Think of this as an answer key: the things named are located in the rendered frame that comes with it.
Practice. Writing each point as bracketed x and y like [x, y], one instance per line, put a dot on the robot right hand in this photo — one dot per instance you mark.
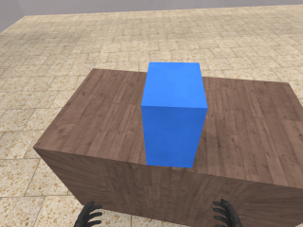
[232, 219]

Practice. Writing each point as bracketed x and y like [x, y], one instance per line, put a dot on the robot left hand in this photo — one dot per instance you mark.
[85, 215]

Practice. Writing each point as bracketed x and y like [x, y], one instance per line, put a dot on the carton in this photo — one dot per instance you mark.
[173, 111]

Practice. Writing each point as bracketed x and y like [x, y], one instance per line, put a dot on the pedestal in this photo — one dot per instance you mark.
[250, 153]

